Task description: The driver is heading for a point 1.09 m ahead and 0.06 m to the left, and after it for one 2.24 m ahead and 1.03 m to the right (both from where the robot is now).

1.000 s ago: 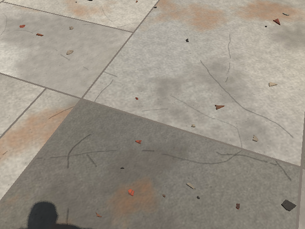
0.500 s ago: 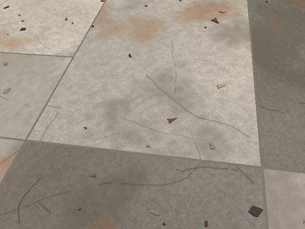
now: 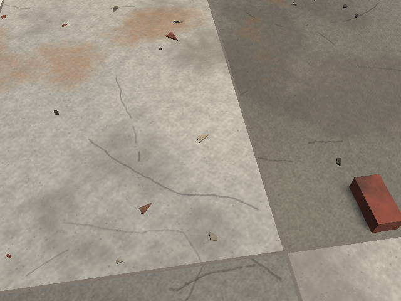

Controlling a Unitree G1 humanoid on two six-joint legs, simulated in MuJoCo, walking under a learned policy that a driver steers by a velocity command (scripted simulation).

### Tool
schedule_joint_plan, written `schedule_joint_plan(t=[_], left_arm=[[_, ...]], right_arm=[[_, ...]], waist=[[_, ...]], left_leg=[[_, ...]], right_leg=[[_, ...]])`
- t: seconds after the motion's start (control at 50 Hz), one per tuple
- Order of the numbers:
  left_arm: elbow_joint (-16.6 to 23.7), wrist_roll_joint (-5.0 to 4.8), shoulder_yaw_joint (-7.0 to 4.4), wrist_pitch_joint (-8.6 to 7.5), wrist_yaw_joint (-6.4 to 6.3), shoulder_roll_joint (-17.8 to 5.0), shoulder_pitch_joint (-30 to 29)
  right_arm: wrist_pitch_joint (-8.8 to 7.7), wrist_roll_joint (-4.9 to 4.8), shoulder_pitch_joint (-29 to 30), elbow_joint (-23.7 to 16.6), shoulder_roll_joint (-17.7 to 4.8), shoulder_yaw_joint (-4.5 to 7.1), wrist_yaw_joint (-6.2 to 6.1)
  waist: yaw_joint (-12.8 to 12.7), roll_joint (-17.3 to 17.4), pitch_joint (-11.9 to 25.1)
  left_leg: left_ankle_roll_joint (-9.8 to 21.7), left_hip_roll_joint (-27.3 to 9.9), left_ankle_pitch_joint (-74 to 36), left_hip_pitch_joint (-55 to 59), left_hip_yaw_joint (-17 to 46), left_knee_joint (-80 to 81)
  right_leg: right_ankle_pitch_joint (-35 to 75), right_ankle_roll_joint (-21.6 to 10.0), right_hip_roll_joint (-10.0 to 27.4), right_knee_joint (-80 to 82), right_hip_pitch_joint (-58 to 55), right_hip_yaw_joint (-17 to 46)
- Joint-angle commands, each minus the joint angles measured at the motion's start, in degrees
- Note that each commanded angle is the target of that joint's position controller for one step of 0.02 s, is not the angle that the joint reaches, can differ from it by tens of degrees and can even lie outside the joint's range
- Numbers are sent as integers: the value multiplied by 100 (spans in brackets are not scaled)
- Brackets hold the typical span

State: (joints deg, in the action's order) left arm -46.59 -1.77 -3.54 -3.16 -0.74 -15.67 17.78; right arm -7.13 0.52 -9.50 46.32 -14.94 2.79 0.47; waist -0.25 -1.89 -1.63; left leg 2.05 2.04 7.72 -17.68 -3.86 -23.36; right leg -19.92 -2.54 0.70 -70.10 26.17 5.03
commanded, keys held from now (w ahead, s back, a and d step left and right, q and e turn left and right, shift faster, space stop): w+e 0.16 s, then w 0.32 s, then w+q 0.52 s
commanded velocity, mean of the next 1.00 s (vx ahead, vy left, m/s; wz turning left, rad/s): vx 0.50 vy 0.00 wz -0.05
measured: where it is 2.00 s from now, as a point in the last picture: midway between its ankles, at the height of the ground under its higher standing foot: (211, 163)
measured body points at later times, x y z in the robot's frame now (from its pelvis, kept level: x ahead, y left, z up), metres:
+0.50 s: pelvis +0.27 -0.09 -0.01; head +0.30 -0.11 +0.44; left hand +0.46 +0.13 -0.10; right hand +0.28 -0.38 -0.14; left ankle +0.19 +0.08 -0.64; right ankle +0.30 -0.18 -0.74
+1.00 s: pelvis +0.55 -0.08 -0.02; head +0.60 -0.08 +0.42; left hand +0.60 +0.20 -0.15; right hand +0.74 -0.33 -0.12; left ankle +0.65 -0.01 -0.74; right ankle +0.34 -0.20 -0.66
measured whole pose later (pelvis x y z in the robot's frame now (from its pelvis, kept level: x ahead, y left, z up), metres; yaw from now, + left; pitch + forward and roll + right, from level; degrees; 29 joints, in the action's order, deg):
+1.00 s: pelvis +0.55 -0.08 -0.02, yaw +2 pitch +3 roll -1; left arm -47.7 -0.3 -3.2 -4.2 -1.0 -15.4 17.6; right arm -3.7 -1.1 -6.2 40.9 -15.8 3.5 3.0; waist -0.9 0.6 -2.5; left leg 6.0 3.0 9.9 -30.2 -3.0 -37.2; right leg -27.9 0.5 2.0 -58.0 9.0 -4.0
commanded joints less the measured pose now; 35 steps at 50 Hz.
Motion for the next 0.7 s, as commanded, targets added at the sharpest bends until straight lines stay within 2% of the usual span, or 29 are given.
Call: schedule_joint_plan(t=[0.02,0.06,0.1,0.14,0.18,0.24,0.28,0.3,0.32,0.34,0.36,0.38,0.4,0.42,0.44,0.46,0.48,0.5,0.56,0.62,0.7], left_arm=[[461,-23,-69,31,32,-166,181],[668,21,-53,80,28,-141,-100],[822,49,-45,73,48,-172,-336],[929,32,-29,30,117,-181,-594],[1073,52,18,-20,201,-111,-1042],[1304,44,74,-39,296,-47,-1576],[1461,41,63,-43,339,-136,-1780],[1512,53,41,-46,355,-204,-1789],[1516,72,-7,-51,360,-312,-1639],[1396,99,-107,-58,351,-473,-1105],[1085,99,-288,-48,307,-783,-134],[890,114,-471,-1,196,-1324,918],[884,122,-491,-15,192,-1811,875],[930,134,-339,-75,223,-1208,987],[894,160,-259,-121,242,-1005,661],[936,129,-206,-138,251,-836,213],[975,149,-155,-149,270,-646,-137],[995,197,-110,-181,272,-481,-325],[819,206,-142,-342,251,-524,-351],[585,270,-172,-380,155,-561,-103],[441,252,-178,-376,71,-644,-94]], right_arm=[[-94,-6,-154,-133,-491,137,20],[-126,-39,-207,-39,-650,198,26],[-101,-26,-278,18,-781,244,10],[-54,-23,-299,40,-869,261,-5],[-6,-50,-435,83,-927,257,-19],[76,-138,-790,226,-1050,258,1],[152,-207,-933,335,-1153,280,10],[197,-234,-953,374,-1203,290,6],[236,-248,-909,390,-1266,298,-5],[279,-252,-806,397,-1314,295,-20],[306,-213,-847,392,-1190,236,-48],[274,-47,-873,220,-901,102,-64],[121,-15,-1531,91,-190,-117,22],[-18,-246,-1070,182,-821,27,76],[-60,-390,-552,-33,-940,81,89],[-62,-299,-373,-57,-848,54,45],[-28,-180,-323,-32,-820,82,16],[61,-183,-538,35,-776,97,29],[302,-200,-730,130,-536,83,21],[362,-192,-287,-1,-473,99,-14],[306,-170,214,-166,-380,86,72]], waist=[[-10,592,248],[-10,489,94],[27,419,58],[103,423,31],[284,388,-47],[480,394,-205],[471,459,-309],[404,520,-297],[240,621,-172],[-137,668,173],[-583,581,736],[-960,-150,1490],[-315,-1485,2205],[-689,-685,2326],[-608,-563,1450],[-389,-170,1030],[-190,-91,752],[21,-174,703],[208,-117,479],[59,-63,127],[-118,-119,-80]], left_leg=[[969,-1642,-300,893,1446,1465],[1062,-1722,-702,868,1101,1607],[1084,-1745,-1012,1011,753,1643],[984,-1648,-1234,1150,331,1611],[879,-1553,-1268,1189,-2,1545],[826,-1642,-1038,1430,-119,1486],[781,-1828,-1142,1800,-83,1342],[746,-1910,-1482,1979,-89,1175],[683,-1926,-2303,2089,-162,836],[565,-1819,-3267,2043,-355,107],[398,-1558,-3734,1595,-603,-1061],[114,-1265,-1974,146,-746,-2993],[-157,-223,2486,-1937,-141,-4863],[-64,-364,2543,-2448,806,-5492],[16,-601,2032,-2843,708,-5493],[33,-866,1486,-2652,676,-5119],[8,-1026,1157,-2354,682,-4762],[-5,-1154,905,-1987,766,-4599],[-130,-1153,434,-1844,783,-4255],[-215,-1003,-329,-2387,1038,-3582],[-163,-757,-1469,-2355,910,-2258]], right_leg=[[351,28,685,28,1016,167],[595,67,772,338,1355,168],[1050,124,797,790,1607,174],[1659,121,770,1443,1607,63],[2130,83,685,2181,1410,-178],[2037,0,517,2935,1184,-466],[1557,-124,417,3254,1191,-560],[1244,-210,331,3388,1095,-640],[989,-317,180,3538,750,-762],[1092,-446,-52,3820,-91,-940],[1364,-597,-327,3982,-1529,-1048],[1735,-948,684,3821,-3394,337],[707,-1898,2046,4663,-4804,3388],[540,-1822,2144,5144,-4716,3769],[1133,-1557,1940,5154,-4060,2768],[1737,-1370,1678,5179,-3238,2017],[2135,-1264,1445,5329,-2555,1502],[2223,-1201,1320,5538,-2166,1159],[2527,-1232,1265,6027,-1727,516],[2637,-1087,1208,6217,-1841,-55],[2442,-800,1104,6349,-2046,-711]])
